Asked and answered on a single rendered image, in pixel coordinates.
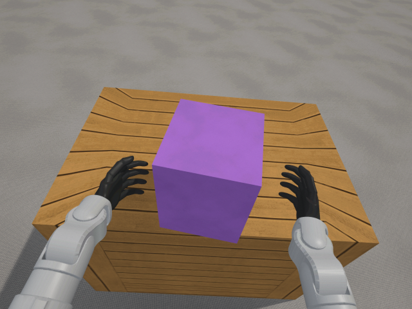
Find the left robot hand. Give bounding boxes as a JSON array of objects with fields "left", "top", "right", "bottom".
[{"left": 94, "top": 156, "right": 149, "bottom": 210}]

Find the robot left forearm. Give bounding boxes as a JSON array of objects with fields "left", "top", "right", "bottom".
[{"left": 8, "top": 195, "right": 112, "bottom": 309}]

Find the carton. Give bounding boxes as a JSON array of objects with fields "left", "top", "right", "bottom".
[{"left": 152, "top": 99, "right": 265, "bottom": 243}]

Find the pedestal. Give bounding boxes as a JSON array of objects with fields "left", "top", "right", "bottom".
[{"left": 32, "top": 87, "right": 379, "bottom": 300}]

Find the robot right forearm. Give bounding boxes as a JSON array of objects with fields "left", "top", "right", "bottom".
[{"left": 288, "top": 217, "right": 357, "bottom": 309}]

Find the right robot hand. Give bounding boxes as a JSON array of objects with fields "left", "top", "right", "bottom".
[{"left": 279, "top": 165, "right": 320, "bottom": 219}]

